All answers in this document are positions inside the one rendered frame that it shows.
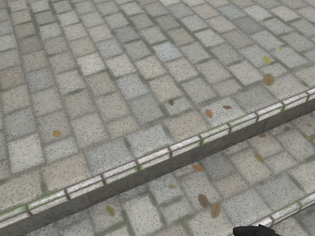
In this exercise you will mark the right robot hand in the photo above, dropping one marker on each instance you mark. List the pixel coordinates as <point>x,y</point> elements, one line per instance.
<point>252,230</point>

